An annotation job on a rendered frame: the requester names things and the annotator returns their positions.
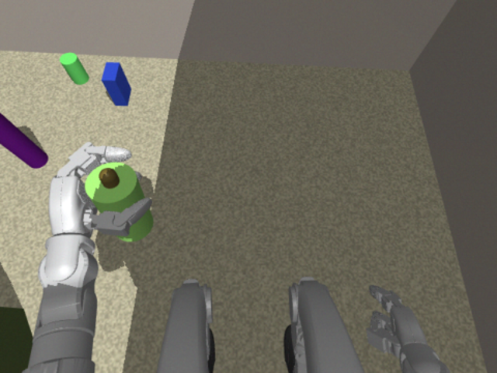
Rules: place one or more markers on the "right robot arm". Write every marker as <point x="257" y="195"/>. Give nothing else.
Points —
<point x="420" y="358"/>

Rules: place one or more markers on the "right robot hand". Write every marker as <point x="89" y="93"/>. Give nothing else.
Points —
<point x="389" y="334"/>

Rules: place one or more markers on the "left robot arm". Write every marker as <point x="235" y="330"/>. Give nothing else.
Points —
<point x="66" y="321"/>

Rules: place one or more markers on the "left robot hand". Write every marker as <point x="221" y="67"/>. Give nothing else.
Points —
<point x="71" y="209"/>

